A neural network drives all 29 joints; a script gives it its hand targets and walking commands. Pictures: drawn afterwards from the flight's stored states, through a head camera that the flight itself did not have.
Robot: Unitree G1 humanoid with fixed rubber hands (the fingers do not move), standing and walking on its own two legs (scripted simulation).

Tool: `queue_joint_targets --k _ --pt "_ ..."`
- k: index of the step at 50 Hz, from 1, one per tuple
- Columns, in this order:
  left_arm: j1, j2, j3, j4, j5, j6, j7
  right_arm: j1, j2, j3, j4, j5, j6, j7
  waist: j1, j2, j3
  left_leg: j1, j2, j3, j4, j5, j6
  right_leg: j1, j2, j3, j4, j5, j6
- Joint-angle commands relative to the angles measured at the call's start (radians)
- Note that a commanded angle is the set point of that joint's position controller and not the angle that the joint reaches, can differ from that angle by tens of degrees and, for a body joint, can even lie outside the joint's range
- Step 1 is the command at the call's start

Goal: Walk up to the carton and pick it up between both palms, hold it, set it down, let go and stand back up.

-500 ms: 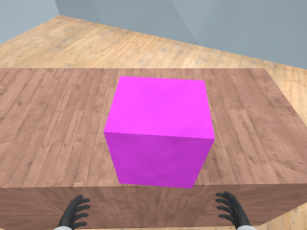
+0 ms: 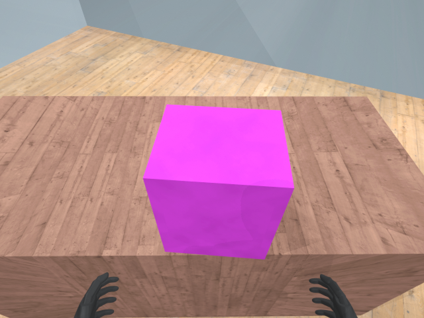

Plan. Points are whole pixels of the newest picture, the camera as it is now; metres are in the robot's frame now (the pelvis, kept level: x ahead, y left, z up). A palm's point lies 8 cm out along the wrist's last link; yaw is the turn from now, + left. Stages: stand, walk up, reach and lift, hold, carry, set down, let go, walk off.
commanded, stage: stand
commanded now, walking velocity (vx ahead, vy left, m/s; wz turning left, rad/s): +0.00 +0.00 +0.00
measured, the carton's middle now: (218, 186) +0.39 -0.01 +0.01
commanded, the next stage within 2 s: none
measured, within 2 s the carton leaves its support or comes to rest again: neither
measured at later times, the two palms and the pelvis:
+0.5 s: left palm out of the picture +0.05 +0.27 -0.10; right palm out of the picture +0.07 -0.25 -0.10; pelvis -0.03 +0.01 -0.01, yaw +1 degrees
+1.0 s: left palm out of the picture +0.05 +0.27 -0.10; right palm out of the picture +0.07 -0.25 -0.10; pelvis -0.03 +0.01 -0.01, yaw +1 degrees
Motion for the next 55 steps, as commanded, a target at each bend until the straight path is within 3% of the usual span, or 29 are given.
queue_joint_targets --k 1,21,28,55 --pt "0.020 0.139 0.050 -0.042 0.005 -0.079 -0.004 0.025 -0.137 -0.031 -0.079 0.003 0.031 -0.004 0.001 -0.030 -0.097 -0.045 0.079 -0.078 -0.032 0.167 0.027 0.014 -0.104 0.095 -0.018 0.206 -0.013" --pt "0.111 0.199 0.023 0.024 0.003 -0.085 -0.015 0.113 -0.185 -0.020 -0.098 0.000 0.056 0.018 0.000 -0.005 0.027 -0.214 0.065 -0.123 -0.067 -0.116 0.034 -0.063 -0.098 0.099 -0.023 -0.078 -0.003" --pt "0.129 0.198 0.017 0.031 0.004 -0.084 -0.016 0.132 -0.186 -0.013 -0.102 0.000 0.058 0.017 -0.001 0.005 0.026 -0.240 0.063 -0.131 -0.066 -0.145 0.034 -0.065 -0.098 0.104 -0.006 -0.102 -0.005" --pt "0.130 0.202 0.008 0.045 -0.001 -0.073 -0.013 0.144 -0.184 0.002 -0.102 0.002 0.067 0.010 -0.005 -0.006 -0.009 -0.190 0.067 -0.120 -0.011 0.021 0.031 -0.064 -0.106 0.103 0.027 0.021 -0.013"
